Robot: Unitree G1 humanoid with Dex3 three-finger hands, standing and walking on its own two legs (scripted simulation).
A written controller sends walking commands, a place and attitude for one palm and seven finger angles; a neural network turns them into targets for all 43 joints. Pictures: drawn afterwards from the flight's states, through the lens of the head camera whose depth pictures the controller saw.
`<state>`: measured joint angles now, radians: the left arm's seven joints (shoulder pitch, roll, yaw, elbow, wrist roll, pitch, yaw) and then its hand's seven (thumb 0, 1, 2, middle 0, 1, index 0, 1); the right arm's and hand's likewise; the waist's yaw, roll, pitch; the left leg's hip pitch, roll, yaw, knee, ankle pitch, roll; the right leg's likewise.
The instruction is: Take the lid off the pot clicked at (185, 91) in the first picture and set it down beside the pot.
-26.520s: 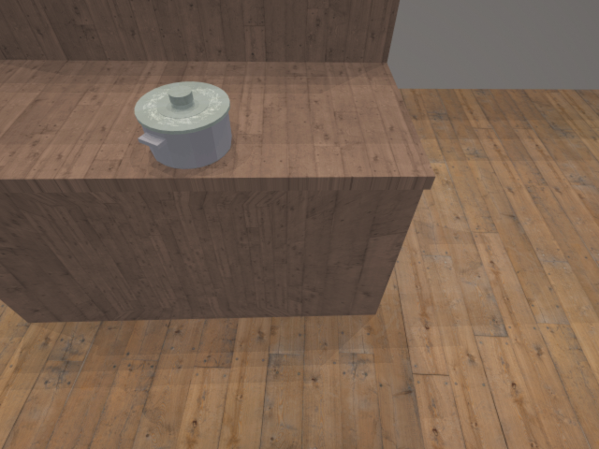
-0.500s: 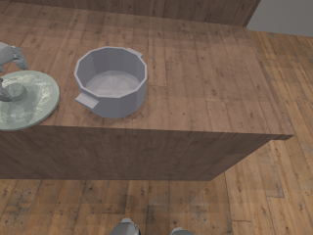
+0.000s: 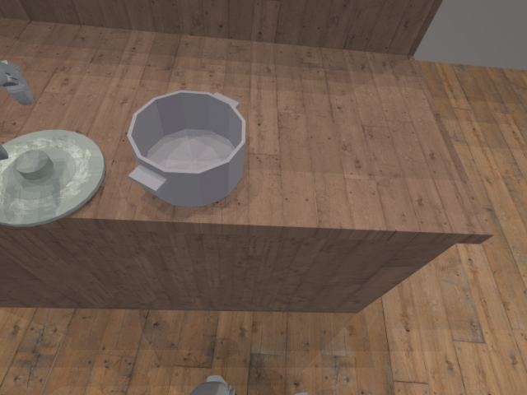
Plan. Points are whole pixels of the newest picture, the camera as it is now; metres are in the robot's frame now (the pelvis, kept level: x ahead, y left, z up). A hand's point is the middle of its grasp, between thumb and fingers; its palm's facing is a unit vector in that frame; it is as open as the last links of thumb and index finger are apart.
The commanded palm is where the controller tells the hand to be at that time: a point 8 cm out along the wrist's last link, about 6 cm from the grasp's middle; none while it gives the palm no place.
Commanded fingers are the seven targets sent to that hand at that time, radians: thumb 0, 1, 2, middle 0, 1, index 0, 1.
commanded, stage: raise the empty hand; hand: left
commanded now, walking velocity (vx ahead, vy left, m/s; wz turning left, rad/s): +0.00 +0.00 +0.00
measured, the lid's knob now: (34, 164) +0.48 +0.37 +0.01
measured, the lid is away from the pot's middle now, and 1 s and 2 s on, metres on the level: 0.26 0.26 0.26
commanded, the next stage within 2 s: draw the hand back to the body in 0.40 s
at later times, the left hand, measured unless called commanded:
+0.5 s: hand out of the picture +0.46 +0.36 +0.18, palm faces -0.33 -0.13 -0.93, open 11.1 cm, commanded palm +0.48 +0.35 +0.24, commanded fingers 0.00 -0.05 0.73 -0.39 -0.79 -0.39 -0.79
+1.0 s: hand out of the picture +0.41 +0.36 +0.16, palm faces -0.30 -0.08 -0.95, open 11.1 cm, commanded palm +0.39 +0.34 +0.23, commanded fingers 0.00 -0.05 0.73 -0.39 -0.79 -0.39 -0.79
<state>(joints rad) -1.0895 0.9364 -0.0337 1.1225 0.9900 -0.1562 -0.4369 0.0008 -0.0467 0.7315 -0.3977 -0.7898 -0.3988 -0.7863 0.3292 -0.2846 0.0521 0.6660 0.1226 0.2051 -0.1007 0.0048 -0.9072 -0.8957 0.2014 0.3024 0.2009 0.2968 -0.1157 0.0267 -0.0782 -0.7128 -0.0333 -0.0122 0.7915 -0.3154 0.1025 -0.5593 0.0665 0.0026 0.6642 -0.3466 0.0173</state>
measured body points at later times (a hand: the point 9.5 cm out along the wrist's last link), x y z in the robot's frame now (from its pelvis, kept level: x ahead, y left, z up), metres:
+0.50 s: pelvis +0.00 +0.01 +0.01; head +0.07 +0.04 +0.45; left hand +0.47 +0.37 +0.23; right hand +0.03 -0.26 -0.11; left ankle +0.03 +0.05 -0.71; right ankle -0.02 -0.15 -0.71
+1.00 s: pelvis -0.01 +0.01 +0.01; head +0.04 +0.04 +0.46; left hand +0.42 +0.36 +0.22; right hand +0.09 -0.24 -0.10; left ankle +0.03 +0.05 -0.71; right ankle -0.02 -0.15 -0.71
